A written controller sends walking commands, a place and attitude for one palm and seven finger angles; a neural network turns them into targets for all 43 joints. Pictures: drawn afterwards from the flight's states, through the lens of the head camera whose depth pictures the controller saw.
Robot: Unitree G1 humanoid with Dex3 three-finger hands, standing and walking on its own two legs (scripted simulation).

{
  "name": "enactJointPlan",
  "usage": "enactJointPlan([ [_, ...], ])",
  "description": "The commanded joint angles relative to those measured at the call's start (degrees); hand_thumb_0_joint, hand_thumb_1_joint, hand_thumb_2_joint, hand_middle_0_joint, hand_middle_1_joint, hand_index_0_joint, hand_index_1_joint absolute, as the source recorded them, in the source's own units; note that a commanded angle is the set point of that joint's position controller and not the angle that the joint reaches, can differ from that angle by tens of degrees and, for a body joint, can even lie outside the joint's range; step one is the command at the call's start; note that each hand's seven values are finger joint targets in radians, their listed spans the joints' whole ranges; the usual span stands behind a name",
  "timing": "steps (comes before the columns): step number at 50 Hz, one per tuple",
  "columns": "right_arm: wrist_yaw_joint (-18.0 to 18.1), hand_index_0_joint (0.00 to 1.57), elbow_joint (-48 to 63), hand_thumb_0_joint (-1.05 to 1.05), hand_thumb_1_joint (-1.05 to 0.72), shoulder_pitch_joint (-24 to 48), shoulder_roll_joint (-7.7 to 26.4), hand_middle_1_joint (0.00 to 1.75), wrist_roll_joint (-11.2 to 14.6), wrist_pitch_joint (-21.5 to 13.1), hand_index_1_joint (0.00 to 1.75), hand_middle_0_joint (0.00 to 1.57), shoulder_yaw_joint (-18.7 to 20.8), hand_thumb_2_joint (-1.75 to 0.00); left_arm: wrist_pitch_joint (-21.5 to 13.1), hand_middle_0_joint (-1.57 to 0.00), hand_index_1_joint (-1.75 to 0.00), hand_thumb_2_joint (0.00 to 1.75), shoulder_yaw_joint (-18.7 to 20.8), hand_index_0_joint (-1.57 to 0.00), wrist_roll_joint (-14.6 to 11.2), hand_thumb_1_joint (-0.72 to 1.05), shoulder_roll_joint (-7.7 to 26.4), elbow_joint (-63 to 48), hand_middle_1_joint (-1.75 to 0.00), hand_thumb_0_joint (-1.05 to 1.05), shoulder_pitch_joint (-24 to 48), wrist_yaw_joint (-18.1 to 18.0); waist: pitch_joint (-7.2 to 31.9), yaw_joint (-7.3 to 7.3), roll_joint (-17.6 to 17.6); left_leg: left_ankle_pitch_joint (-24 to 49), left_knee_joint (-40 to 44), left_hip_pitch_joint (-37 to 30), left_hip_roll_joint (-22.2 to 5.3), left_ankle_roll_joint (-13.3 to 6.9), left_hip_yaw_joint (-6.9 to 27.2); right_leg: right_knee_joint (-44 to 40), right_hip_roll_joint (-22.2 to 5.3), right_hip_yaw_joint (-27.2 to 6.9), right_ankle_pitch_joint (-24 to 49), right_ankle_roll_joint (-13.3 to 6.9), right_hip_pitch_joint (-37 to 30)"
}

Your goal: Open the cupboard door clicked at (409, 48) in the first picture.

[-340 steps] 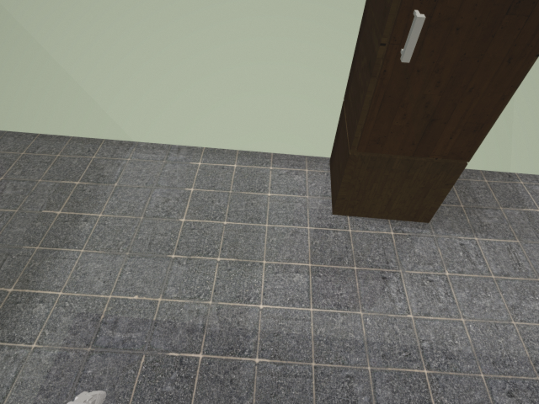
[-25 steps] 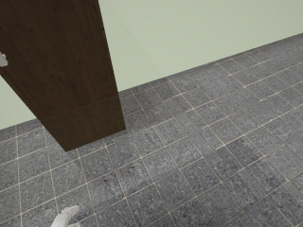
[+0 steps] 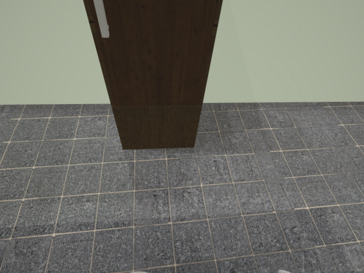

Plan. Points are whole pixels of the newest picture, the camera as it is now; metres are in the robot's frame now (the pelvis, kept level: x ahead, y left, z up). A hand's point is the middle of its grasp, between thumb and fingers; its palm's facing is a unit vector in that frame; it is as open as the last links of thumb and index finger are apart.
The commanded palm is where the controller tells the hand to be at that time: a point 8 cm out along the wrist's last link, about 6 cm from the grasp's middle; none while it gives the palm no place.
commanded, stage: turn to face it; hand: left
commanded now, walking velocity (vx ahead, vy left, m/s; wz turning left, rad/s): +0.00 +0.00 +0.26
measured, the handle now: (102, 14) +0.82 +0.34 +0.12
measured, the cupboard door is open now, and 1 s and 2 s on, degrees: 0 0 0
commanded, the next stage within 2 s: take the last steps up to it in 0.12 s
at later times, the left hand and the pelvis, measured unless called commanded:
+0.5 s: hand out of the picture +0.01 +0.16 -0.14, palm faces +0.17 -0.96 -0.23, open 7.3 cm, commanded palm none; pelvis +0.01 -0.02 +0.02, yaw +6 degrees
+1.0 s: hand out of the picture +0.03 +0.21 -0.17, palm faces +0.19 -0.97 -0.13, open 7.4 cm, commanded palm none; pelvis +0.12 +0.06 +0.01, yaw +6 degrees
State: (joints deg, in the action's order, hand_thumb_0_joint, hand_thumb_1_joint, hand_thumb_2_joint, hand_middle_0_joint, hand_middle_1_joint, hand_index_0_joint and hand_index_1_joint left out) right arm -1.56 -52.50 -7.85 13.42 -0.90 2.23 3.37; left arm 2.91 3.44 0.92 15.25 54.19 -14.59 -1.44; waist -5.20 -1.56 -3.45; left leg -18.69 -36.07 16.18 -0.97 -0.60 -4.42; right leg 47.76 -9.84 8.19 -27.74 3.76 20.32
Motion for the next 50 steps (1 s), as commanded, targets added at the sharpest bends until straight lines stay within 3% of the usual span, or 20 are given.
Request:
enactJointPlan([
  [1,2.47,0.2,1.95,0.0,-0.9,-4.26,10.69,0.3,-0.49,-1.39,0.3,0.2,1.8,-0.9,-0.93,-0.2,-0.3,0.9,1.12,-0.2,-0.16,0.9,3.95,-5.13,-0.3,0.0,5.01,0.29,5.64,3.72,16.75,31.45,16.7,-7.57,-16.44,-9.15,16.87,17.32,2.11,-7.24,-0.95,0.24,10.86],
  [5,2.71,0.2,1.98,0.0,-0.9,-2.63,9.1,0.3,-0.15,-2.02,0.3,0.2,1.03,-0.9,-0.93,-0.2,-0.3,0.9,0.88,-0.2,-0.12,0.9,3.24,-2.26,-0.3,0.0,1.03,0.73,6.87,1.97,11.88,33.98,16.72,-10.43,-12.74,-8.01,12.05,13.38,3.43,-6.05,3.64,0.95,8.26],
  [12,2.68,0.2,0.12,0.0,-0.9,-4.55,8.37,0.3,-0.62,-1.61,0.3,0.2,1.27,-0.9,-1.32,-0.2,-0.3,0.9,0.0,-0.2,-0.38,0.9,0.72,-2.39,-0.3,0.0,2.46,0.3,7.93,3.03,11.81,29.38,16.47,-11.53,-13.58,-9.57,16.26,-1.45,5.65,-5.65,1.12,0.58,2.39],
  [15,2.4,0.2,-1.15,0.0,-0.9,-5.36,7.62,0.3,-0.65,-1.72,0.3,0.2,1.23,-0.9,-2.51,-0.2,-0.3,0.9,-0.34,-0.2,-0.05,0.9,0.21,-0.99,-0.3,0.0,0.27,0.82,7.23,2.38,12.01,12.74,17.13,-6.91,-11.87,-8.48,18.22,-11.38,7.82,-3.89,3.57,-0.52,-4.72],
  [17,2.28,0.2,-1.4,0.0,-0.9,-4.16,5.64,0.3,-0.24,-1.89,0.3,0.2,0.9,-0.9,-3.43,-0.2,-0.3,0.9,-0.26,-0.2,0.35,0.9,0.55,1.53,-0.3,0.0,-5.44,0.97,5.77,-0.52,8.17,-3.88,13.19,2.72,-7.91,-5.2,15.64,-24.08,7.09,-3.78,10.27,-1.08,-16.68],
  [18,2.07,0.2,-1.1,0.0,-0.9,-4.74,2.42,0.3,0.14,-2.02,0.3,0.2,0.42,-0.9,-4.08,-0.2,-0.3,0.9,0.41,-0.2,1.07,0.9,3.51,2.41,-0.3,0.0,-8.27,0.69,4.55,-1.77,-1.73,-11.02,2.56,12.47,-2.06,-2.04,10.02,-30.98,-0.94,-13.84,0.94,-3.73,-22.9],
  [19,1.62,0.2,1.39,0.0,-0.9,-2.14,0.23,0.3,0.14,-2.07,0.3,0.2,-0.24,-0.9,-4.02,-0.2,-0.3,0.9,1.43,-0.2,1.3,0.9,8.39,2.24,-0.3,0.0,-10.78,0.34,0.45,-3.74,-14.5,-15.47,-10.38,22.43,3.21,0.52,3.65,-40.11,-13.46,-31.68,-12.01,-9.66,-21.86],
  [20,1.2,0.2,2.4,0.0,-0.9,0.76,4.09,0.3,-0.65,-1.58,0.3,0.2,0.72,-0.9,-4.4,-0.2,-0.3,0.9,1.94,-0.2,0.59,0.9,8.63,2.17,-0.3,0.0,-11.92,-0.09,-1.93,-4.81,-14.42,-13.55,-18.52,23.79,-0.2,0.15,7.22,-44.32,-16.83,-36.74,-19.12,-12.21,-15.23],
  [21,0.77,0.2,1.69,0.0,-0.9,1.66,4.37,0.3,-0.82,-1.6,0.3,0.2,1.07,-0.9,-4.81,-0.2,-0.3,0.9,1.51,-0.2,0.53,0.9,6.79,2.38,-0.3,0.0,-9.94,-0.14,-4.82,-3.36,-10.15,-8.71,-23.27,23.7,-1.32,-0.12,8.16,-45.3,-15.25,-35.76,-19.47,-12.37,-11.03],
  [23,0.09,0.2,-1.67,0.0,-0.9,-3.71,2.78,0.3,-1.0,-1.5,0.3,0.2,1.35,-0.9,-5.69,-0.2,-0.3,0.9,0.36,-0.2,0.53,0.9,2.84,1.77,-0.3,0.0,-4.6,0.08,-4.82,1.08,-2.86,0.36,-26.02,20.84,-2.84,0.69,6.53,-42.02,-9.63,-22.02,-7.67,-9.48,-8.71],
  [26,-0.05,0.2,-3.82,0.0,-0.9,-6.98,0.39,0.3,-0.92,-1.43,0.3,0.2,1.17,-0.9,-6.75,-0.2,-0.3,0.9,-0.35,-0.2,0.29,0.9,0.22,3.13,-0.3,0.0,-6.76,0.05,-2.73,1.59,-3.57,6.5,-25.04,18.44,-3.55,2.13,4.05,-40.73,-5.87,-11.84,5.98,-8.0,-10.25],
  [32,-0.21,0.2,-3.0,0.0,-0.9,-1.93,-0.74,0.3,-0.62,-2.23,0.3,0.2,0.68,-0.9,-7.64,-0.2,-0.3,0.9,-0.61,-0.2,0.53,0.9,-0.38,7.94,-0.3,0.0,-14.45,0.04,-2.56,-0.75,-4.27,6.98,-16.5,21.71,-5.19,2.77,1.48,-39.37,-6.83,-10.58,16.48,-10.27,-16.92],
  [37,-0.48,0.2,-2.3,0.0,-0.9,2.45,-2.58,0.3,-0.25,-3.46,0.3,0.2,-0.29,-0.9,-7.13,-0.2,-0.3,0.9,-0.48,-0.2,0.81,0.9,0.01,10.64,-0.3,0.0,-16.35,-0.08,-2.37,-1.96,-5.66,3.41,-4.24,13.52,-3.79,1.27,-2.12,-35.8,-7.09,-9.32,22.57,-10.75,-15.62],
  [39,-0.23,0.2,-2.88,0.0,-0.9,0.35,-2.23,0.3,-0.13,-4.1,0.3,0.2,-0.32,-0.9,-6.76,-0.2,-0.3,0.9,-0.17,-0.2,0.74,0.9,0.45,11.0,-0.3,0.0,-15.52,-0.18,-1.09,-0.79,-6.27,2.73,0.2,7.83,-3.09,0.46,-2.96,-32.55,-6.94,-8.75,24.41,-10.37,-15.22],
  [41,0.75,0.2,-6.43,0.0,-0.9,-9.8,-0.15,0.3,-0.44,-5.14,0.3,0.2,0.16,-0.9,-6.35,-0.2,-0.3,0.9,-0.03,-0.2,0.34,0.9,-0.38,10.95,-0.3,0.0,-13.63,-0.11,3.09,4.15,-0.66,6.58,9.25,-9.8,-1.2,-0.17,-4.59,-20.2,-3.2,-4.84,26.79,-8.21,-8.75],
  [42,1.59,0.2,-8.7,0.0,-0.9,-17.91,4.9,0.3,-0.89,-5.74,0.3,0.2,1.37,-0.9,-6.2,-0.2,-0.3,0.9,-0.4,-0.2,-0.01,0.9,-3.04,10.46,-0.3,0.0,-15.01,0.21,9.34,6.87,10.81,6.02,12.51,-23.17,-9.95,-2.57,5.81,-5.65,1.55,-1.24,19.82,-5.69,-0.97],
  [43,2.31,0.2,-10.42,0.0,-0.9,-24.48,10.38,0.3,-0.75,-5.58,0.3,0.2,2.61,-0.9,-6.24,-0.2,-0.3,0.9,-1.04,-0.2,-0.32,0.9,-5.46,8.8,-0.3,0.0,-14.63,0.63,12.59,8.15,22.74,8.37,18.3,-29.72,-22.9,-7.24,23.8,9.18,7.71,1.11,-4.66,-3.49,10.96],
  [44,2.64,0.2,-10.87,0.0,-0.9,-24.15,10.14,0.3,-0.51,-4.99,0.3,0.2,2.43,-0.9,-5.9,-0.2,-0.3,0.9,-0.86,-0.2,0.12,0.9,-4.14,7.16,-0.3,0.0,-10.93,0.34,11.31,8.47,18.05,-0.27,21.83,-25.58,-25.43,-9.45,25.94,17.0,6.93,-3.97,-7.06,-4.59,13.75],
  [47,2.94,0.2,-8.05,0.0,-0.9,-13.86,2.75,0.3,-0.54,-5.47,0.3,0.2,0.74,-0.9,-5.29,-0.2,-0.3,0.9,-0.23,-0.2,0.73,0.9,-4.53,6.77,-0.3,0.0,-4.5,1.55,-1.49,4.85,9.88,-4.24,26.65,-7.73,-20.71,-8.32,17.81,21.71,1.61,-6.82,5.68,-4.54,15.73],
  [50,3.2,0.2,-7.01,0.0,-0.9,-11.66,-0.09,0.3,-0.48,-6.62,0.3,0.2,0.21,-0.9,-4.16,-0.2,-0.3,0.9,-0.01,-0.2,0.97,0.9,-6.1,7.42,-0.3,0.0,-8.02,1.92,-0.14,1.57,8.75,4.99,26.91,-3.54,-16.84,-7.47,8.94,16.72,1.62,-6.05,10.75,-3.56,10.32],
])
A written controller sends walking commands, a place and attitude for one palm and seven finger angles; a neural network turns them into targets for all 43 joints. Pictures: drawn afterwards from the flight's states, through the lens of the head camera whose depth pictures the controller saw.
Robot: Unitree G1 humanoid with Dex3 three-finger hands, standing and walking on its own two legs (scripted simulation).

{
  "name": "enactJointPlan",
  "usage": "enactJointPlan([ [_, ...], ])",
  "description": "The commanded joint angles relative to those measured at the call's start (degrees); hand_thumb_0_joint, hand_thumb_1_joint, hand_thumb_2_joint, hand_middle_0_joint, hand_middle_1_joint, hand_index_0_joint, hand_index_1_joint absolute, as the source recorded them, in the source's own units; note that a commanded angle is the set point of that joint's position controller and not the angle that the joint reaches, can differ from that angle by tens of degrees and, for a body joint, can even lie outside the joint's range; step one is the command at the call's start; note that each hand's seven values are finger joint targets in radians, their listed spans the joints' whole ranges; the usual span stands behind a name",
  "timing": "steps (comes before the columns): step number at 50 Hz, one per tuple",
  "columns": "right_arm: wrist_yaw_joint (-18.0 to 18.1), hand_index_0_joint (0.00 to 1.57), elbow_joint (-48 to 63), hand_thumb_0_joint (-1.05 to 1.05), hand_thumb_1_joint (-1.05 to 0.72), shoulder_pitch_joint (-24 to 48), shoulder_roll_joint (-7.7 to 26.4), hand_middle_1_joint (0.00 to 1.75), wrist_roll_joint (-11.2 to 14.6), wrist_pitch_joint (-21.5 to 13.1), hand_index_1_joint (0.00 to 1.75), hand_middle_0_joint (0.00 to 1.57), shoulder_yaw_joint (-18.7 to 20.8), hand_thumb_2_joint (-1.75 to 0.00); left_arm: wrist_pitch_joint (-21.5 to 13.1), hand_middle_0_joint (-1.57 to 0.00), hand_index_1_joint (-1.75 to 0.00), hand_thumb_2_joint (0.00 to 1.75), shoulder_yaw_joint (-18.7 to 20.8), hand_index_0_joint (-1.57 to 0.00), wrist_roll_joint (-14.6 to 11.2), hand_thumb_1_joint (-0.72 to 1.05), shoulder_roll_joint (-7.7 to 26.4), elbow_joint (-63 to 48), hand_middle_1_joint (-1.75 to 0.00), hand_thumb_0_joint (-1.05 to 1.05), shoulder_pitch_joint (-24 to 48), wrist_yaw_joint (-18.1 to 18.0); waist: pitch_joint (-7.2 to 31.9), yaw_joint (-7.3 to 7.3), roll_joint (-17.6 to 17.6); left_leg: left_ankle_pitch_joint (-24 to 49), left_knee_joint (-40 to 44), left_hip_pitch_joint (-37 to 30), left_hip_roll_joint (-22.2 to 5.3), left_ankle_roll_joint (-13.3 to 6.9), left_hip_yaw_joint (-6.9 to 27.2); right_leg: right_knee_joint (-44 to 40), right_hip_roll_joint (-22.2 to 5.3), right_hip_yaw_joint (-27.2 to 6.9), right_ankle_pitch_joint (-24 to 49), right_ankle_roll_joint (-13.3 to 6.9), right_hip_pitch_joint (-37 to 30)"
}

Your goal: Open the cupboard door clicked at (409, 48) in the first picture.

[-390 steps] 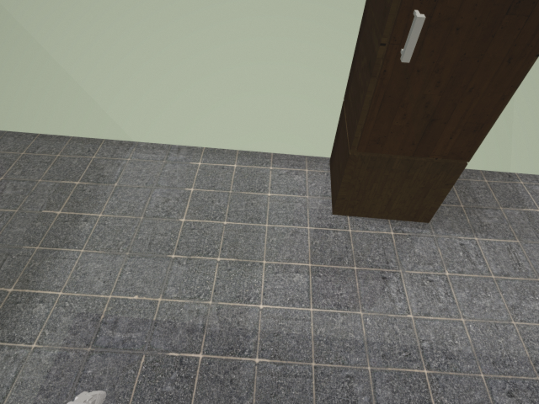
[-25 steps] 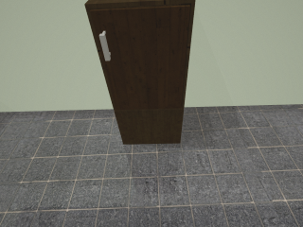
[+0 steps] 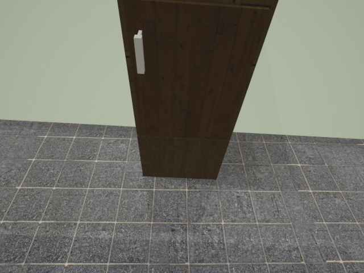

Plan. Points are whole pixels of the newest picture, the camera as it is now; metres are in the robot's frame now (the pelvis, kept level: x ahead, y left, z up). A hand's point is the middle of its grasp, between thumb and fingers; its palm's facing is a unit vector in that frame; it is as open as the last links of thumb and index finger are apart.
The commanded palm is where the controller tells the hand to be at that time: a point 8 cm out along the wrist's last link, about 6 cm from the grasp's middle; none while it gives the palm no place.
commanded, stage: take the last steps up to it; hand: left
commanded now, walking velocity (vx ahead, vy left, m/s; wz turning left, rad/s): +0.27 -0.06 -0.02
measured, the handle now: (140, 52) +0.73 +0.20 +0.11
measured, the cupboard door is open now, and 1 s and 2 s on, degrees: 0 0 0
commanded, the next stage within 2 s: come to a stop and stand still in 0.28 s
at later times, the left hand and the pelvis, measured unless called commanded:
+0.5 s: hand (138, 231) +0.25 +0.14 -0.16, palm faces +0.02 -0.97 -0.22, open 7.2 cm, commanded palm none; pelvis +0.16 -0.04 +0.00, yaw +0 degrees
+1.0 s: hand (108, 258) +0.18 +0.20 -0.18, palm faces +0.03 -0.98 -0.20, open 7.4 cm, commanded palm none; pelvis +0.16 +0.00 +0.01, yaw -2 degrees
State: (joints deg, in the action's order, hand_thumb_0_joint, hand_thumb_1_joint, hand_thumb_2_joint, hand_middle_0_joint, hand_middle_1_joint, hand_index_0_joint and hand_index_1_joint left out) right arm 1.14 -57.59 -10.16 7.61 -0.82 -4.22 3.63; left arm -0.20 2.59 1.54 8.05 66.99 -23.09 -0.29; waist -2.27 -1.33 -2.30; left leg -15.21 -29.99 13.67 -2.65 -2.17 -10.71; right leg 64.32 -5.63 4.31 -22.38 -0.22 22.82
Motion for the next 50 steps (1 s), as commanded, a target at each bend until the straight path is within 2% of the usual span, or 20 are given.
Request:
enactJointPlan([
  [1,0.49,0.2,-1.6,0.0,-0.9,-8.88,6.16,0.3,-0.49,-0.33,0.3,0.2,-0.09,-0.9,-0.66,-0.2,-0.3,0.9,0.92,-0.2,0.35,0.9,0.97,-5.73,-0.3,0.0,0.28,0.85,-2.98,0.71,8.24,2.92,21.38,-1.33,-14.75,-6.26,13.71,-1.08,-2.65,-2.16,6.83,0.8,8.47],
  [6,0.28,0.2,-1.76,0.0,-0.9,-9.7,7.7,0.3,-0.49,-0.22,0.3,0.2,0.34,-0.9,0.06,-0.2,-0.3,0.9,1.33,-0.2,0.15,0.9,3.07,-9.83,-0.3,0.0,7.97,1.23,-4.98,0.85,7.67,8.05,21.93,-4.72,-14.84,-7.56,11.07,-11.34,-3.34,-2.19,11.31,2.02,11.65],
  [11,0.07,0.2,-3.27,0.0,-0.9,-12.7,8.81,0.3,-1.16,0.59,0.3,0.2,0.79,-0.9,-0.54,-0.2,-0.3,0.9,0.98,-0.2,-0.04,0.9,3.32,-13.02,-0.3,0.0,16.09,1.3,-5.71,3.16,7.6,16.76,17.39,-7.36,-14.95,-6.75,9.26,-24.25,-0.91,0.75,9.92,1.3,7.03],
  [13,0.09,0.2,-3.55,0.0,-0.9,-12.67,9.46,0.3,-1.24,0.97,0.3,0.2,0.91,-0.9,-1.01,-0.2,-0.3,0.9,0.91,-0.2,-0.05,0.9,3.81,-13.0,-0.3,0.0,15.45,1.3,-3.66,2.88,8.18,19.23,13.32,-8.38,-14.68,-5.8,8.61,-28.63,0.75,2.19,9.64,0.42,2.08],
  [15,-0.09,0.2,-4.23,0.0,-0.9,-12.93,8.96,0.3,-0.9,1.28,0.3,0.2,0.58,-0.9,-1.91,-0.2,-0.3,0.9,1.25,-0.2,0.04,0.9,5.65,-10.5,-0.3,0.0,8.52,1.08,0.29,-0.36,4.82,24.2,3.0,-6.54,-11.1,-3.06,5.8,-36.09,3.81,4.78,14.16,-0.42,-10.65],
  [16,-0.38,0.2,-4.33,0.0,-0.9,-12.95,7.81,0.3,-0.34,0.96,0.3,0.2,0.27,-0.9,-2.74,-0.2,-0.3,0.9,1.9,-0.2,0.2,0.9,8.61,-8.27,-0.3,0.0,1.66,0.7,4.9,-3.5,1.5,21.52,-7.11,-0.55,-8.66,-0.94,3.63,-37.17,-0.12,0.03,19.08,-2.1,-22.62],
  [17,-0.69,0.2,-3.22,0.0,-0.9,-14.76,4.35,0.3,0.27,0.56,0.3,0.2,-0.43,-0.9,-3.49,-0.2,-0.3,0.9,3.33,-0.2,0.36,0.9,14.41,-6.36,-0.3,0.0,-4.77,0.01,11.66,-4.68,-11.39,1.08,-22.89,11.92,-1.68,1.81,-0.67,-39.21,-14.15,-17.22,31.18,-7.73,-35.69],
  [18,-0.32,0.2,-1.93,0.0,-0.9,-13.19,5.83,0.3,0.57,1.1,0.3,0.2,-0.43,-0.9,-3.28,-0.2,-0.3,0.9,3.44,-0.2,-0.72,0.9,17.19,-5.73,-0.3,0.0,-7.26,-0.1,12.94,-5.25,-10.68,-21.02,-35.17,15.58,0.97,2.25,4.02,-43.61,-20.63,-24.48,37.28,-13.92,-34.29],
  [19,-0.19,0.2,-1.67,0.0,-0.9,-10.26,5.0,0.3,0.52,1.46,0.3,0.2,-0.4,-0.9,-3.31,-0.2,-0.3,0.9,3.33,-0.2,-0.68,0.9,16.3,-6.4,-0.3,0.0,-3.57,-0.39,11.95,-4.86,-10.91,-20.23,-40.44,17.94,-0.79,2.0,9.01,-45.0,-19.79,-24.86,33.83,-14.69,-29.95],
  [21,-0.03,0.2,-2.26,0.0,-0.9,-8.47,4.27,0.3,0.22,2.24,0.3,0.2,-0.82,-0.9,-2.83,-0.2,-0.3,0.9,1.61,-0.2,-0.67,0.9,10.7,-8.74,-0.3,0.0,6.07,-1.3,4.37,-1.06,-1.55,-12.73,-37.74,15.96,-3.7,2.9,11.04,-44.88,-16.02,-14.41,40.74,-11.75,-18.57],
  [23,0.23,0.2,-4.53,0.0,-0.9,-12.51,2.07,0.3,0.31,4.09,0.3,0.2,-1.66,-0.9,-2.58,-0.2,-0.3,0.9,0.46,-0.2,-0.3,0.9,8.41,-9.85,-0.3,0.0,11.8,-1.78,3.82,2.88,-1.76,-10.28,-27.49,7.43,-3.38,4.19,10.35,-44.41,-12.55,-5.8,47.93,-8.91,-9.28],
  [24,0.25,0.2,-4.71,0.0,-0.9,-13.16,1.8,0.3,0.64,4.78,0.3,0.2,-1.71,-0.9,-2.11,-0.2,-0.3,0.9,0.56,-0.2,-0.08,0.9,9.0,-10.06,-0.3,0.0,12.61,-1.9,4.19,2.99,-3.55,-10.28,-22.85,5.29,-2.39,4.5,9.23,-43.76,-11.77,-3.79,47.51,-8.71,-8.26],
  [29,-0.04,0.2,-1.11,0.0,-0.9,-8.21,4.18,0.3,0.3,6.29,0.3,0.2,-0.33,-0.9,0.13,-0.2,-0.3,0.9,2.3,-0.2,-0.03,0.9,11.66,-11.03,-0.3,0.0,10.58,-2.32,3.32,0.78,-6.81,-8.24,-18.54,7.65,0.19,4.93,8.01,-41.64,-13.03,-6.17,46.28,-10.52,-10.44],
  [33,-0.1,0.2,-0.01,0.0,-0.9,-9.23,5.21,0.3,0.28,5.97,0.3,0.2,0.25,-0.9,1.14,-0.2,-0.3,0.9,2.76,-0.2,-0.22,0.9,12.02,-12.37,-0.3,0.0,13.45,-2.28,3.82,3.18,-7.34,2.41,-3.94,-0.39,0.02,4.55,7.68,-36.32,-10.99,-4.95,35.77,-7.42,-6.87],
  [34,-0.19,0.2,-0.03,0.0,-0.9,-10.18,6.36,0.3,0.08,5.52,0.3,0.2,0.43,-0.9,1.55,-0.2,-0.3,0.9,2.53,-0.2,-0.57,0.9,10.88,-12.57,-0.3,0.0,12.91,-2.1,4.77,3.66,-2.76,10.88,2.78,-5.17,-1.46,3.75,8.54,-32.15,-8.17,-3.26,28.08,-4.74,-4.55],
  [35,-0.18,0.2,1.24,0.0,-0.9,-9.32,10.49,0.3,-0.39,4.83,0.3,0.2,1.0,-0.9,2.21,-0.2,-0.3,0.9,2.01,-0.2,-0.83,0.9,7.48,-13.17,-0.3,0.0,9.44,-1.92,5.56,2.51,12.58,25.38,8.11,-7.19,-12.8,-0.5,21.55,-23.97,-0.86,0.84,6.27,-0.23,1.52],
  [36,0.0,0.2,2.94,0.0,-0.9,-7.83,14.02,0.3,-0.65,4.96,0.3,0.2,1.34,-0.9,2.47,-0.2,-0.3,0.9,1.61,-0.2,-1.1,0.9,6.46,-13.44,-0.3,0.0,8.41,-2.15,4.85,2.7,20.46,33.09,12.85,-1.46,-21.12,-6.92,29.17,-11.57,4.35,0.09,-13.91,1.71,1.13],
  [38,1.23,0.2,4.32,0.0,-0.9,-2.52,13.22,0.3,-0.78,4.87,0.3,0.2,0.95,-0.9,3.14,-0.2,-0.3,0.9,2.27,-0.2,-0.48,0.9,8.07,-12.46,-0.3,0.0,9.42,-2.29,3.96,2.07,14.76,18.83,14.51,3.45,-18.58,-7.55,27.8,1.28,4.96,-7.97,-10.86,1.25,1.92],
  [41,1.41,0.2,5.39,0.0,-0.9,1.0,10.3,0.3,-0.53,4.01,0.3,0.2,0.06,-0.9,2.57,-0.2,-0.3,0.9,2.28,-0.2,-0.21,0.9,8.15,-10.3,-0.3,0.0,5.93,-1.29,4.84,0.68,8.19,16.89,13.35,-0.69,-14.0,-6.71,20.48,3.98,4.35,-7.99,-2.15,2.3,4.66],
  [50,1.0,0.2,1.6,0.0,-0.9,-4.79,10.86,0.3,-0.32,4.33,0.3,0.2,0.76,-0.9,2.92,-0.2,-0.3,0.9,1.09,-0.2,-0.28,0.9,6.57,-10.36,-0.3,0.0,7.74,-0.51,3.55,3.83,12.2,-0.07,18.84,-5.36,-14.11,-6.35,22.0,-15.98,2.66,-4.2,-5.67,2.66,-0.61],
])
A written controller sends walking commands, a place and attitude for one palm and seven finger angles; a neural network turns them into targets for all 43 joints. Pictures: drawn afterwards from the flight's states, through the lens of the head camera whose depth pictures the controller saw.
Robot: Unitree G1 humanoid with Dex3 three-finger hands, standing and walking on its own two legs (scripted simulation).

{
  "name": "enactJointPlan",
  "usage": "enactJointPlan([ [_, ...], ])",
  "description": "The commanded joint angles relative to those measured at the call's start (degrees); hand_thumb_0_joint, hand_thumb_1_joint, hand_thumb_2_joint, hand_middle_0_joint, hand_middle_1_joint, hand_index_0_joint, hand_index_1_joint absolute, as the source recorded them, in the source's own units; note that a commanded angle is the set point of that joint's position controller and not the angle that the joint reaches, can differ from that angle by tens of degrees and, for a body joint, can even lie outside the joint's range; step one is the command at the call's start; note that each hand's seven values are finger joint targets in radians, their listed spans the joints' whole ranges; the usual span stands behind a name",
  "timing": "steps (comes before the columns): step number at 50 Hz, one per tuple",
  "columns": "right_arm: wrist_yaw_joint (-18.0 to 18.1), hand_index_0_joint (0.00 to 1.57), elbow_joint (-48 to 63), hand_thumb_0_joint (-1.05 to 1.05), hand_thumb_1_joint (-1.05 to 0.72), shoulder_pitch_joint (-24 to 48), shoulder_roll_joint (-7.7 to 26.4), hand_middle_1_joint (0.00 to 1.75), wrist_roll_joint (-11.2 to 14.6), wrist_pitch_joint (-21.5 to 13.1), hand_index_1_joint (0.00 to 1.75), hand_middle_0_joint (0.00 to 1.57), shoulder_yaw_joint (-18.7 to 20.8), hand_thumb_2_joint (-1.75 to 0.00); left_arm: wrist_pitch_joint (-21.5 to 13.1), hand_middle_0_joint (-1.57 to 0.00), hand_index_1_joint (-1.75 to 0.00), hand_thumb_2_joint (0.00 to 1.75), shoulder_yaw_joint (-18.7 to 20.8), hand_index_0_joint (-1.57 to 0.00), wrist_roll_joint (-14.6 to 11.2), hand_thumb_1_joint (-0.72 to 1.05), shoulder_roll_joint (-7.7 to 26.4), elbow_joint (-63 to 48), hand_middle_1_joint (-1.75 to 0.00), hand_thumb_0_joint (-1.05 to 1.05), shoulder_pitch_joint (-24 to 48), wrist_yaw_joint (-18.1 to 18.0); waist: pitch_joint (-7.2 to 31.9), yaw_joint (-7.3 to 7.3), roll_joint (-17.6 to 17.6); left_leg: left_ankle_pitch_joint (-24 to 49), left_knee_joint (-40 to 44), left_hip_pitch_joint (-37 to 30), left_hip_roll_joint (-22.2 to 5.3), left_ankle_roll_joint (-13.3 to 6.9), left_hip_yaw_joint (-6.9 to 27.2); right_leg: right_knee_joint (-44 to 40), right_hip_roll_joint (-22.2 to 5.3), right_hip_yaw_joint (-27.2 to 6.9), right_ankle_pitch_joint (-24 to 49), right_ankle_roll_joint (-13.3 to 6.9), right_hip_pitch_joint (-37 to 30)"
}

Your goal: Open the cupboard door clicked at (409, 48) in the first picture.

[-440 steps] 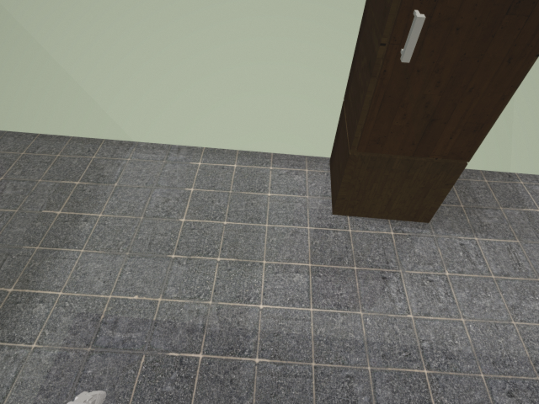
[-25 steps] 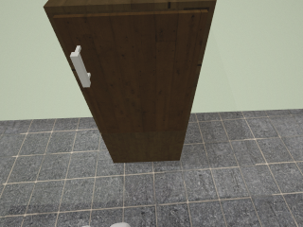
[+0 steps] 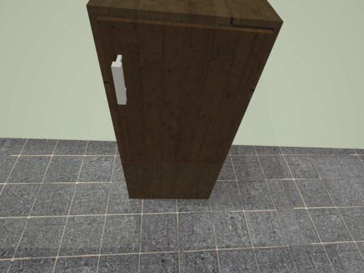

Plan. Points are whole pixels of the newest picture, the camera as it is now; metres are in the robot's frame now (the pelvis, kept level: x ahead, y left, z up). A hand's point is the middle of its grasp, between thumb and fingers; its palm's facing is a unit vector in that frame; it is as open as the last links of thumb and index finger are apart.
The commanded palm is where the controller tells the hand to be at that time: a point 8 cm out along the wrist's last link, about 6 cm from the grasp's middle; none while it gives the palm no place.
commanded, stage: come to a stop and stand still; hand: left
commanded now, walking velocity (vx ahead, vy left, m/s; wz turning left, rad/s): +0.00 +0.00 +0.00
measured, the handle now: (120, 79) +0.56 +0.22 +0.10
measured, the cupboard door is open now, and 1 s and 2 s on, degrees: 0 0 0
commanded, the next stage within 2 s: look again from close up in 1.00 s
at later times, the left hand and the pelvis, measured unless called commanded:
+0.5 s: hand out of the picture -0.06 +0.09 -0.18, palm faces +0.05 -0.99 -0.14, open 7.3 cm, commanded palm none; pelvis -0.05 -0.05 +0.00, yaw +0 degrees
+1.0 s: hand out of the picture -0.06 +0.12 -0.18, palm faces +0.07 -0.98 -0.16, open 7.4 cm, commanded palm none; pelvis -0.04 -0.04 +0.00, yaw +1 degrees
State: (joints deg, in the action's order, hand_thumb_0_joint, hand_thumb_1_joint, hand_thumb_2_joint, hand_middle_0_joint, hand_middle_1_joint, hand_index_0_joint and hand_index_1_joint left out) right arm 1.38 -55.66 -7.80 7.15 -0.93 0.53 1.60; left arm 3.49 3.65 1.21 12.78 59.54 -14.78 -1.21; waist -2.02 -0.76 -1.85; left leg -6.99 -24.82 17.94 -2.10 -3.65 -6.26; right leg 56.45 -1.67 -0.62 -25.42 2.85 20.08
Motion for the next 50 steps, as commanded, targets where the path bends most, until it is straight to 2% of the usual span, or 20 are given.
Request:
enactJointPlan([
  [1,0.57,0.2,-0.63,0.0,-0.9,-7.12,11.67,0.3,-0.3,-0.26,0.3,0.2,2.83,-0.9,-0.77,-0.2,-0.3,0.9,-0.27,-0.2,-0.07,0.9,1.28,-2.5,-0.3,0.0,-1.13,0.39,3.56,3.25,12.27,-11.64,14.53,-8.86,-14.13,-4.49,17.52,-10.56,-1.02,1.41,-3.16,-0.74,0.36],
  [3,0.23,0.2,-1.06,0.0,-0.9,-6.69,11.76,0.3,-0.56,0.02,0.3,0.2,3.31,-0.9,-0.87,-0.2,-0.3,0.9,-0.68,-0.2,-0.19,0.9,0.17,-1.31,-0.3,0.0,-3.59,0.21,3.71,2.63,12.25,-16.94,16.07,-7.09,-13.29,-3.57,16.79,-15.96,-0.09,3.44,-3.39,-1.71,-3.17],
  [5,-0.14,0.2,-1.79,0.0,-0.9,-7.04,11.68,0.3,-0.56,0.14,0.3,0.2,3.52,-0.9,-1.21,-0.2,-0.3,0.9,-0.89,-0.2,-0.3,0.9,0.02,0.13,-0.3,0.0,-6.28,0.05,3.28,1.81,11.81,-17.31,16.75,-4.76,-11.42,-1.81,15.29,-23.79,0.99,5.14,-1.03,-2.53,-7.73],
  [7,-0.21,0.2,-2.34,0.0,-0.9,-6.27,10.87,0.3,-0.26,0.44,0.3,0.2,3.4,-0.9,-1.64,-0.2,-0.3,0.9,-0.93,-0.2,-0.38,0.9,0.02,2.45,-0.3,0.0,-11.52,-0.23,3.67,-0.24,10.07,-18.23,15.33,-1.56,-8.36,1.64,11.61,-36.23,1.14,6.47,6.63,-3.27,-15.43],
  [8,-0.38,0.2,-2.54,0.0,-0.9,-6.73,8.75,0.3,0.1,0.57,0.3,0.2,3.14,-0.9,-1.99,-0.2,-0.3,0.9,-0.79,-0.2,-0.1,0.9,1.38,2.92,-0.3,0.0,-12.59,-0.55,2.26,-0.29,6.38,-17.81,11.53,1.06,-5.73,3.93,9.01,-40.96,-1.97,2.79,6.54,-4.52,-17.15],
  [9,-0.49,0.2,-2.56,0.0,-0.9,-7.33,5.98,0.3,0.58,0.76,0.3,0.2,2.49,-0.9,-2.48,-0.2,-0.3,0.9,-0.72,-0.2,0.22,0.9,3.79,2.36,-0.3,0.0,-11.3,-0.81,0.96,0.64,-0.52,-16.05,4.62,1.86,-2.06,5.89,5.77,-45.38,-9.43,-6.39,-1.53,-7.33,-12.32],
  [10,-0.84,0.2,-2.29,0.0,-0.9,-7.06,4.14,0.3,0.43,0.99,0.3,0.2,1.79,-0.9,-2.82,-0.2,-0.3,0.9,-0.58,-0.2,0.11,0.9,5.96,1.09,-0.3,0.0,-6.75,-0.88,-1.98,1.74,-5.84,-13.2,-1.17,-1.4,-0.26,5.95,4.6,-50.43,-14.44,-11.1,-10.94,-9.48,-1.72],
  [11,-0.8,0.2,-2.77,0.0,-0.9,-6.56,4.63,0.3,-0.13,1.47,0.3,0.2,1.8,-0.9,-3.19,-0.2,-0.3,0.9,-0.56,-0.2,-0.13,0.9,5.82,-0.09,-0.3,0.0,-1.61,-1.05,-6.6,1.65,-12.43,-10.77,-7.12,-2.2,-0.67,5.22,5.08,-52.88,-15.14,-12.45,-13.67,-10.33,5.98],
  [12,-0.68,0.2,-3.52,0.0,-0.9,-7.22,4.75,0.3,-0.18,1.62,0.3,0.2,1.64,-0.9,-3.36,-0.2,-0.3,0.9,-1.01,-0.2,-0.3,0.9,4.03,-0.46,-0.3,0.0,0.49,-1.23,-8.3,2.07,-10.73,-9.94,-10.63,-2.76,-1.05,4.56,6.53,-52.17,-14.14,-11.28,-9.47,-10.49,7.68],
  [13,-0.64,0.2,-4.76,0.0,-0.9,-10.13,4.33,0.3,-0.13,1.36,0.3,0.2,1.44,-0.9,-3.6,-0.2,-0.3,0.9,-1.22,-0.2,-0.36,0.9,3.06,-0.29,-0.3,0.0,1.89,-1.25,-7.5,3.35,-8.78,-8.45,-11.08,-2.95,-1.43,4.37,6.38,-49.47,-12.58,-8.17,-3.75,-10.31,5.67],
  [15,-0.5,0.2,-6.75,0.0,-0.9,-13.56,3.62,0.3,0.06,0.57,0.3,0.2,0.78,-0.9,-4.09,-0.2,-0.3,0.9,-1.8,-0.2,-0.65,0.9,1.77,0.75,-0.3,0.0,0.61,-1.05,-5.63,3.9,-5.26,-4.18,-6.13,-4.86,-1.75,4.38,5.7,-43.88,-9.68,-4.28,4.1,-8.55,1.7],
  [17,0.08,0.2,-8.02,0.0,-0.9,-14.63,3.91,0.3,0.06,-0.34,0.3,0.2,0.13,-0.9,-4.32,-0.2,-0.3,0.9,-2.26,-0.2,-1.02,0.9,0.36,2.42,-0.3,0.0,-2.81,-0.87,-5.3,2.69,-1.68,2.53,-0.57,-6.88,-2.7,4.21,7.18,-39.81,-6.66,-2.3,7.91,-6.2,-0.34],
  [18,0.4,0.2,-8.36,0.0,-0.9,-14.32,4.48,0.3,0.08,-0.56,0.3,0.2,-0.03,-0.9,-4.29,-0.2,-0.3,0.9,-2.41,-0.2,-1.17,0.9,-0.48,3.14,-0.3,0.0,-4.59,-0.88,-5.67,1.91,-0.88,2.96,0.72,-7.24,-3.46,4.09,7.84,-39.76,-5.45,-2.4,7.84,-5.49,-0.93],
  [19,0.64,0.2,-8.63,0.0,-0.9,-14.88,4.81,0.3,0.1,-0.64,0.3,0.2,-0.08,-0.9,-4.27,-0.2,-0.3,0.9,-2.35,-0.2,-1.16,0.9,-0.69,3.47,-0.3,0.0,-5.13,-0.94,-6.17,1.74,-2.06,2.56,1.16,-6.56,-3.91,4.18,7.9,-40.37,-4.95,-2.59,7.85,-5.28,-1.96],
  [20,0.84,0.2,-9.16,0.0,-0.9,-14.36,4.65,0.3,0.19,-0.7,0.3,0.2,-0.28,-0.9,-4.2,-0.2,-0.3,0.9,-2.4,-0.2,-1.26,0.9,-0.71,4.06,-0.3,0.0,-5.92,-0.85,-5.78,1.1,-1.44,4.1,1.15,-7.28,-4.01,4.08,7.8,-39.86,-4.48,-2.08,10.99,-5.06,-2.85],
  [21,0.86,0.2,-9.75,0.0,-0.9,-14.6,4.43,0.3,0.23,-0.8,0.3,0.2,-0.31,-0.9,-3.99,-0.2,-0.3,0.9,-2.26,-0.2,-1.34,0.9,-0.63,4.46,-0.3,0.0,-5.7,-0.91,-3.73,1.21,2.28,4.19,1.69,-7.33,-3.78,4.07,8.02,-38.85,-4.69,-1.53,11.7,-4.8,-5.05],
  [22,0.84,0.2,-10.06,0.0,-0.9,-14.82,4.24,0.3,0.29,-0.77,0.3,0.2,-0.34,-0.9,-3.87,-0.2,-0.3,0.9,-2.11,-0.2,-1.41,0.9,-0.2,4.4,-0.3,0.0,-5.34,-0.94,-3.73,1.17,3.59,2.66,2.35,-6.25,-3.59,4.17,8.03,-38.63,-4.44,-1.34,10.72,-4.63,-6.34],
  [30,0.92,0.2,-10.27,0.0,-0.9,-15.71,2.96,0.3,0.17,-0.39,0.3,0.2,0.0,-0.9,-3.66,-0.2,-0.3,0.9,-1.9,-0.2,-1.04,0.9,-1.13,4.72,-0.3,0.0,-5.47,-0.94,-4.64,1.46,1.47,-2.49,1.85,-5.83,-2.9,4.26,7.48,-40.36,-4.35,-2.25,4.01,-5.07,-4.1],
  [41,0.96,0.2,-8.9,0.0,-0.9,-14.0,3.5,0.3,0.19,-0.86,0.3,0.2,0.18,-0.9,-3.53,-0.2,-0.3,0.9,-1.8,-0.2,-0.66,0.9,-2.11,4.39,-0.3,0.0,-6.39,-0.9,-4.93,1.01,2.96,-5.72,4.71,-4.64,-3.57,3.2,9.8,-38.11,-3.39,-0.72,6.67,-4.26,-4.44],
  [50,0.79,0.2,-8.26,0.0,-0.9,-12.36,4.93,0.3,0.43,-1.29,0.3,0.2,-0.01,-0.9,-3.88,-0.2,-0.3,0.9,-2.0,-0.2,-0.62,0.9,-1.0,4.31,-0.3,0.0,-6.83,-0.91,-2.44,0.74,2.45,-0.6,4.54,-7.16,-3.72,2.97,9.87,-37.71,-3.81,-0.32,10.86,-3.8,-6.48],
])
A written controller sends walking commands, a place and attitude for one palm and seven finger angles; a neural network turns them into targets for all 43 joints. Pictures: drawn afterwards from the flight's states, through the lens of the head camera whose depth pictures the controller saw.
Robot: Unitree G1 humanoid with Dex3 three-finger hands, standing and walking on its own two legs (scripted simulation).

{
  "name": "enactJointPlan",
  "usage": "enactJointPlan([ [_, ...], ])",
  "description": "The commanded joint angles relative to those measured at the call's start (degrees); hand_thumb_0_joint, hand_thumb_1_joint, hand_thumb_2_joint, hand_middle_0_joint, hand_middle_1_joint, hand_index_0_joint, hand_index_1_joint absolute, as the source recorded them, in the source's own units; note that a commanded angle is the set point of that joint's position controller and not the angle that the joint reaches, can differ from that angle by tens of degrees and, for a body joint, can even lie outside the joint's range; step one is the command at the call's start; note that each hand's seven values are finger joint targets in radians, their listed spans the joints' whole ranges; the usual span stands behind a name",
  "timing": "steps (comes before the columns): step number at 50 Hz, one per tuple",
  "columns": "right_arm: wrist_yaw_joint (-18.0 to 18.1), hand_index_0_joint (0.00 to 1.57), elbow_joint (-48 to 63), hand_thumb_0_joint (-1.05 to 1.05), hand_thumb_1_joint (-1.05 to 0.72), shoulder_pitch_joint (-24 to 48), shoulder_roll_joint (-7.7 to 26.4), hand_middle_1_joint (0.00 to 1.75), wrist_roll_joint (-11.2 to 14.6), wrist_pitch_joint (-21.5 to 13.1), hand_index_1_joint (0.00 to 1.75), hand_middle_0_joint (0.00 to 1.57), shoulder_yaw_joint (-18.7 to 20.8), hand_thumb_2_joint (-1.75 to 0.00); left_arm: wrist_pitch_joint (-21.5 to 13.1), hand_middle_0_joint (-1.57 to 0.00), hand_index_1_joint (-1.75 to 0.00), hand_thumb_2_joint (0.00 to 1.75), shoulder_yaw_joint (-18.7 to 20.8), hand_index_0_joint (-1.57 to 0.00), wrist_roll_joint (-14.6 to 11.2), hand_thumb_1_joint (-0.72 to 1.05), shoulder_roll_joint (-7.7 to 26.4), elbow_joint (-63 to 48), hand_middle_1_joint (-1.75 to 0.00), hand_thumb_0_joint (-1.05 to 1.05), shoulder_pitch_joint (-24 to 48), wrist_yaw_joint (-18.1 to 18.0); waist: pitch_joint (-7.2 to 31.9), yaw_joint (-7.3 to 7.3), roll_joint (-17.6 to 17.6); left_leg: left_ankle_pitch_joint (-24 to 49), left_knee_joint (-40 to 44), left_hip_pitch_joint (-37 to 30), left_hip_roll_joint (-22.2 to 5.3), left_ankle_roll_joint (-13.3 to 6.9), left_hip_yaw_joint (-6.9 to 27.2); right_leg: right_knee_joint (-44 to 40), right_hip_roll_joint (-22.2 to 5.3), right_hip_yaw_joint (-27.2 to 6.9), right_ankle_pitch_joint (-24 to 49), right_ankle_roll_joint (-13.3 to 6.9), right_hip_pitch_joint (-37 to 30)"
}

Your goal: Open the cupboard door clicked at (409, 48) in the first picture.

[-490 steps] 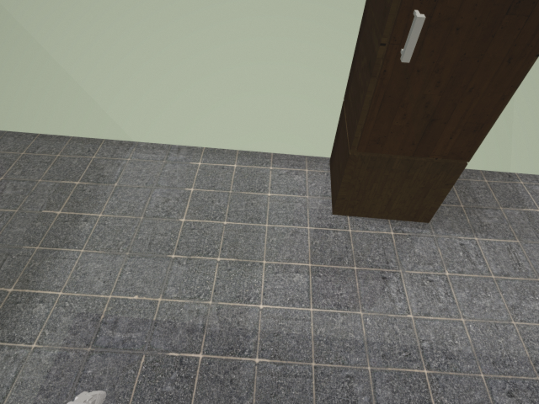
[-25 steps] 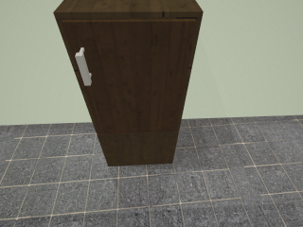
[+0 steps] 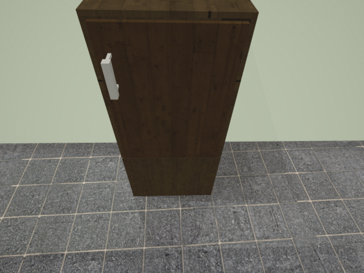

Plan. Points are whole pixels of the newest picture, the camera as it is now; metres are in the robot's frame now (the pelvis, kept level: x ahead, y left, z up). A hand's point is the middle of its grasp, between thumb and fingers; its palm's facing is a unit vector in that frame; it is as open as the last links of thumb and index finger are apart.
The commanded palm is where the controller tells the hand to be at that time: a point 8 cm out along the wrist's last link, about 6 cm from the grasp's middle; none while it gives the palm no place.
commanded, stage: look again from close up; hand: left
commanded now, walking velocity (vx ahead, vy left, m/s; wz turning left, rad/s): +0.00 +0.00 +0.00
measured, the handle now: (111, 76) +0.61 +0.25 +0.10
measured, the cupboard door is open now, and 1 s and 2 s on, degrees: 0 0 0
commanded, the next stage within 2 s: shuffle to correct the standing spot in 0.64 s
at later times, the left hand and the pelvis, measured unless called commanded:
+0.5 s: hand out of the picture +0.07 +0.24 -0.17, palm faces +0.03 -0.96 -0.27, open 7.4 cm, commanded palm none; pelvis +0.00 +0.03 -0.01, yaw +0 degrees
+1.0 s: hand out of the picture -0.07 +0.22 -0.18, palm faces +0.07 -0.98 -0.21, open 7.4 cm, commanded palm none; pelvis -0.01 +0.03 -0.01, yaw +2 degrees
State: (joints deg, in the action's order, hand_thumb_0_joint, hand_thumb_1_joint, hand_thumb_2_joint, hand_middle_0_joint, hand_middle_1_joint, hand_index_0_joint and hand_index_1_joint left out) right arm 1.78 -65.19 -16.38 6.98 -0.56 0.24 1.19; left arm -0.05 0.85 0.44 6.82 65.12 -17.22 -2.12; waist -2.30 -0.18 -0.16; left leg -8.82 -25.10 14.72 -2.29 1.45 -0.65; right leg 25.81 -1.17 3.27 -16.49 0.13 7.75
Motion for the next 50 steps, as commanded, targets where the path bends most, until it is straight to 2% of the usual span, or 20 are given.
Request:
enactJointPlan([
  [1,0.39,0.2,1.39,0.0,-0.9,-3.55,5.2,0.3,-0.01,-1.09,0.3,0.2,0.41,-0.9,-0.38,-0.2,-0.3,0.9,0.76,-0.2,0.15,0.9,4.87,-1.31,-0.3,0.0,-4.39,0.02,-2.09,0.27,0.95,2.34,4.61,-4.26,-3.51,-2.12,3.99,-7.01,-4.45,-4.14,2.95,-1.06,5.85],
  [4,0.36,0.2,1.37,0.0,-0.9,-3.17,5.57,0.3,0.06,-1.15,0.3,0.2,0.28,-0.9,-0.49,-0.2,-0.3,0.9,0.64,-0.2,0.09,0.9,5.32,-1.21,-0.3,0.0,-4.42,0.01,-1.71,0.21,1.07,3.31,4.68,-4.92,-3.56,-2.08,3.69,-7.25,-4.62,-4.15,3.86,-0.94,5.22],
  [5,-0.49,0.2,7.61,0.0,-0.9,-0.85,11.35,0.3,-0.35,-1.2,0.3,0.2,0.5,-0.9,-1.42,-0.2,-0.3,0.9,-0.2,-0.2,1.05,0.9,15.43,-6.29,-0.3,0.0,-2.27,-0.24,-6.88,1.75,-0.99,3.05,1.09,-2.29,-1.86,-2.21,4.19,-6.21,-2.97,-3.06,3.71,-1.99,8.04],
  [6,-0.22,0.2,9.43,0.0,-0.9,0.99,12.6,0.3,-0.83,-1.84,0.3,0.2,2.09,-0.9,-1.54,-0.2,-0.3,0.9,1.57,-0.2,0.64,0.9,12.04,-7.35,-0.3,0.0,-1.75,-0.41,-1.31,0.11,-0.77,-1.18,-3.64,-0.22,-2.36,-2.82,3.49,-3.9,-5.51,-5.32,-0.33,-2.16,8.46],
  [7,-0.09,0.2,10.31,0.0,-0.9,0.35,10.91,0.3,-0.83,-1.92,0.3,0.2,2.21,-0.9,-1.84,-0.2,-0.3,0.9,1.31,-0.2,0.73,0.9,12.41,-8.22,-0.3,0.0,-1.87,-0.39,3.62,0.9,-1.18,-0.44,-6.65,-1.23,-1.62,-2.79,3.29,-4.73,-6.87,-6.99,0.55,-3.05,8.06],
  [10,-0.3,0.2,11.52,0.0,-0.9,-2.04,7.98,0.3,-0.97,-1.55,0.3,0.2,1.52,-0.9,-1.25,-0.2,-0.3,0.9,1.4,-0.2,0.81,0.9,10.6,-10.2,-0.3,0.0,-1.13,-0.47,4.11,1.89,-4.01,-0.18,-7.84,0.31,-0.83,-2.89,1.83,-3.66,-7.2,-6.74,1.74,-3.8,7.98],
  [12,-0.17,0.2,11.77,0.0,-0.9,-1.4,9.31,0.3,-0.67,-1.75,0.3,0.2,1.89,-0.9,-1.07,-0.2,-0.3,0.9,1.69,-0.2,0.88,0.9,11.48,-10.64,-0.3,0.0,-1.62,-0.54,1.79,1.22,0.51,5.05,-6.2,0.68,-2.12,-3.63,2.69,-0.59,-5.28,-5.22,7.04,-3.18,7.76],
  [15,0.09,0.2,12.2,0.0,-0.9,-0.97,12.37,0.3,-0.42,-2.25,0.3,0.2,2.24,-0.9,-1.12,-0.2,-0.3,0.9,1.95,-0.2,0.8,0.9,12.86,-11.47,-0.3,0.0,-2.67,-0.57,5.34,-0.01,4.26,19.74,-6.27,-2.34,-4.25,-4.78,4.61,3.35,-3.59,-2.77,13.14,-2.32,4.13],
  [16,0.17,0.2,12.48,0.0,-0.9,-0.01,13.15,0.3,-0.37,-2.23,0.3,0.2,2.41,-0.9,-1.02,-0.2,-0.3,0.9,2.1,-0.2,0.76,0.9,13.36,-11.6,-0.3,0.0,-2.54,-0.53,4.84,-0.12,4.01,20.16,-6.34,-2.29,-4.4,-4.9,4.67,3.16,-3.55,-2.65,12.84,-2.19,4.35],
  [18,0.11,0.2,12.96,0.0,-0.9,1.44,14.13,0.3,-0.4,-2.05,0.3,0.2,2.53,-0.9,-0.77,-0.2,-0.3,0.9,2.2,-0.2,0.73,0.9,14.32,-12.19,-0.3,0.0,-1.48,-0.33,3.48,-0.16,2.02,16.11,-5.27,-0.74,-4.18,-4.87,4.85,2.49,-3.68,-2.79,11.04,-1.99,4.35],
  [24,-0.59,0.2,13.62,0.0,-0.9,4.65,15.42,0.3,-0.62,-1.56,0.3,0.2,2.23,-0.9,-0.24,-0.2,-0.3,0.9,2.06,-0.2,0.95,0.9,15.58,-13.18,-0.3,0.0,1.2,0.29,0.26,-0.03,2.62,-0.04,0.42,2.29,-3.62,-4.5,6.64,-0.29,-3.64,-3.17,2.35,-1.55,5.37],
  [26,-0.78,0.2,13.58,0.0,-0.9,5.23,16.18,0.3,-0.62,-1.72,0.3,0.2,2.1,-0.9,-0.26,-0.2,-0.3,0.9,1.99,-0.2,1.01,0.9,16.18,-13.37,-0.3,0.0,1.68,0.47,1.37,-0.11,4.37,-2.08,2.28,1.78,-3.95,-4.54,7.4,-0.51,-3.61,-3.07,1.91,-1.38,4.58],
  [30,-1.06,0.2,13.4,0.0,-0.9,5.74,16.75,0.3,-0.47,-1.64,0.3,0.2,2.06,-0.9,-0.47,-0.2,-0.3,0.9,1.82,-0.2,1.08,0.9,16.97,-12.76,-0.3,0.0,2.05,0.67,1.43,0.02,1.93,-5.01,4.01,1.45,-3.77,-4.19,7.67,-2.11,-4.17,-3.49,1.65,-1.18,4.33],
  [35,-1.28,0.2,12.19,0.0,-0.9,5.76,17.22,0.3,-0.38,-1.35,0.3,0.2,1.97,-0.9,-0.36,-0.2,-0.3,0.9,1.58,-0.2,1.1,0.9,17.03,-11.37,-0.3,0.0,1.23,0.75,0.44,0.05,2.6,-12.15,7.23,2.04,-3.83,-3.66,8.31,-3.45,-4.39,-3.64,-0.92,-0.91,4.81],
  [37,-1.31,0.2,11.54,0.0,-0.9,5.69,17.03,0.3,-0.35,-1.21,0.3,0.2,1.97,-0.9,-0.31,-0.2,-0.3,0.9,1.44,-0.2,1.11,0.9,16.7,-10.57,-0.3,0.0,0.2,0.71,0.1,-0.03,2.64,-14.07,8.09,2.33,-3.82,-3.53,8.46,-3.88,-4.45,-3.84,-1.52,-0.9,5.05],
  [39,-1.48,0.2,10.05,0.0,-0.9,3.5,13.44,0.3,-0.55,-0.3,0.3,0.2,1.15,-0.9,0.31,-0.2,-0.3,0.9,0.62,-0.2,1.19,0.9,12.83,-8.7,-0.3,0.0,-3.06,0.59,0.3,0.11,1.49,-20.58,8.37,2.65,-3.47,-3.04,8.29,-3.96,-4.11,-2.81,-8.75,-0.29,5.75],
  [41,-1.38,0.2,9.57,0.0,-0.9,2.59,13.7,0.3,-0.69,0.37,0.3,0.2,1.43,-0.9,0.73,-0.2,-0.3,0.9,0.77,-0.2,1.39,0.9,12.77,-8.0,-0.3,0.0,-5.13,0.71,-1.23,-0.04,2.48,-26.25,8.9,4.43,-3.38,-3.47,9.07,-3.47,-3.43,-2.21,-14.29,-0.39,6.91],
  [43,-1.27,0.2,9.37,0.0,-0.9,2.44,13.21,0.3,-0.74,0.55,0.3,0.2,1.49,-0.9,0.77,-0.2,-0.3,0.9,0.98,-0.2,1.3,0.9,12.41,-7.38,-0.3,0.0,-7.15,0.88,-3.35,-0.59,1.54,-25.95,7.39,6.85,-2.69,-3.88,9.23,-3.99,-3.79,-2.94,-14.9,-1.12,6.89],
  [47,-1.29,0.2,8.84,0.0,-0.9,0.46,10.47,0.3,-0.6,0.08,0.3,0.2,1.23,-0.9,0.11,-0.2,-0.3,0.9,1.51,-0.2,0.87,0.9,12.31,-6.24,-0.3,0.0,-9.67,0.86,-3.35,-0.44,-2.74,-19.75,-1.8,8.11,0.81,-3.52,4.5,-6.59,-6.97,-6.29,-17.29,-3.36,6.01],
  [50,-1.43,0.2,7.95,0.0,-0.9,-2.56,8.43,0.3,-0.49,-0.32,0.3,0.2,1.22,-0.9,-0.27,-0.2,-0.3,0.9,1.62,-0.2,0.74,0.9,12.12,-5.86,-0.3,0.0,-8.87,0.52,-4.46,1.11,-4.32,-17.49,-6.1,5.98,1.69,-3.32,1.11,-7.4,-9.11,-7.75,-21.2,-4.55,9.81],
])
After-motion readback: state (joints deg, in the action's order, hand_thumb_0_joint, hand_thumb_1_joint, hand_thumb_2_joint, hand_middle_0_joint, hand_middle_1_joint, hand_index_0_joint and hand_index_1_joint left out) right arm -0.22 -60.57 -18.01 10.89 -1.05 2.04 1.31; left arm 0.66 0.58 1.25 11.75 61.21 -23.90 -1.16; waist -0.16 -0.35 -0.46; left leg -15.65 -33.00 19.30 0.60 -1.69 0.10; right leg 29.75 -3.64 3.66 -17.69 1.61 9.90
